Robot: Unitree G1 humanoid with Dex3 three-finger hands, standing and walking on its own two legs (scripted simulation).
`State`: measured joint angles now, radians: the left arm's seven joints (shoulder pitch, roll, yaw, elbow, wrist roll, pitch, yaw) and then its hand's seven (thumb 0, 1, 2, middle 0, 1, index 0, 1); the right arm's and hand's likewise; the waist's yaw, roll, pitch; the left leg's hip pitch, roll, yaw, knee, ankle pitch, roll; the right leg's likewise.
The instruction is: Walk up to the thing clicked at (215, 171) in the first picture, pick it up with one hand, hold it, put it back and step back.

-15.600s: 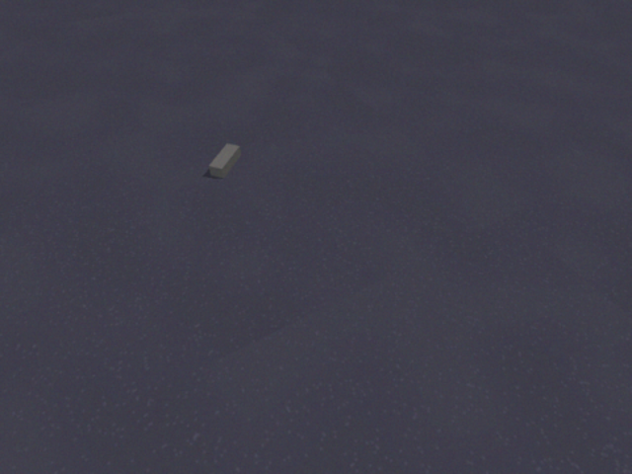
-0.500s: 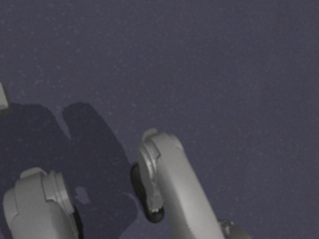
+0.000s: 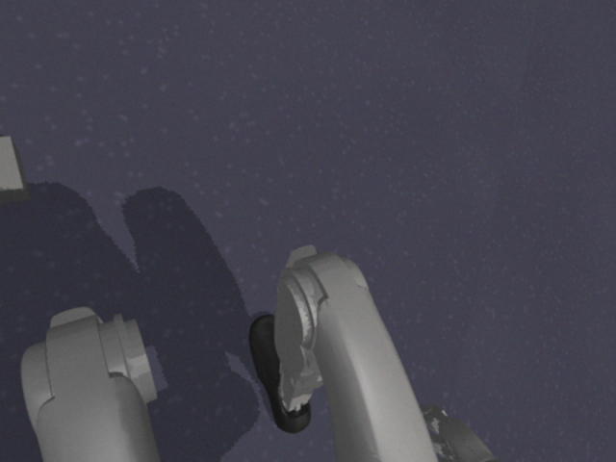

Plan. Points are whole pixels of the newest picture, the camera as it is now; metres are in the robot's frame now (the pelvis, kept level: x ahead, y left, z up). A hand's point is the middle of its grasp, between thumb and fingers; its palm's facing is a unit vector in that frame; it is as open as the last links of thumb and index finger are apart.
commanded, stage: rest palm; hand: left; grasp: from above
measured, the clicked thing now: out of the picture +0.50 +0.33 -0.29
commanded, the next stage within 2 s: close in 1.16 s
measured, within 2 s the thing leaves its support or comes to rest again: neither
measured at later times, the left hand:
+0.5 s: hand out of the picture +0.48 +0.33 -0.24, palm faces -0.47 -0.10 -0.88, open 13.9 cm
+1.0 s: hand out of the picture +0.47 +0.33 -0.26, palm faces -0.46 -0.10 -0.88, open 13.5 cm
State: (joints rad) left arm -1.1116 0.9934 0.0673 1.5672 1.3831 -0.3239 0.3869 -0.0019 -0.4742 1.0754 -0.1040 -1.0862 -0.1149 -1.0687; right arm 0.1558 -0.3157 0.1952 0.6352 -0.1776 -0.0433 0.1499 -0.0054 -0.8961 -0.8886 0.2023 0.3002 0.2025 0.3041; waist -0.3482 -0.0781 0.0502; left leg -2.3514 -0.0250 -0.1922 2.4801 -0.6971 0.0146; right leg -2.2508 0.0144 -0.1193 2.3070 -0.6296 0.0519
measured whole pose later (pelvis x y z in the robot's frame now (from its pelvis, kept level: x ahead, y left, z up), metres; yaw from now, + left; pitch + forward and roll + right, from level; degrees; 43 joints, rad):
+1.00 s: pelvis +0.00 +0.00 -0.01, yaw -3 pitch +28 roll -16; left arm -1.09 1.11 0.13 1.68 1.38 -0.29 0.53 0.00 -0.48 1.11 -0.11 -1.08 -0.09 -1.09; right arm 0.13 -0.35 0.29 0.59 -0.23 -0.15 0.19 -0.01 -0.90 -0.90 0.20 0.30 0.20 0.30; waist -0.40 -0.15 0.17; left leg -2.35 -0.01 -0.25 2.56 -0.73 0.01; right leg -2.25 0.04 -0.16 2.34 -0.63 0.07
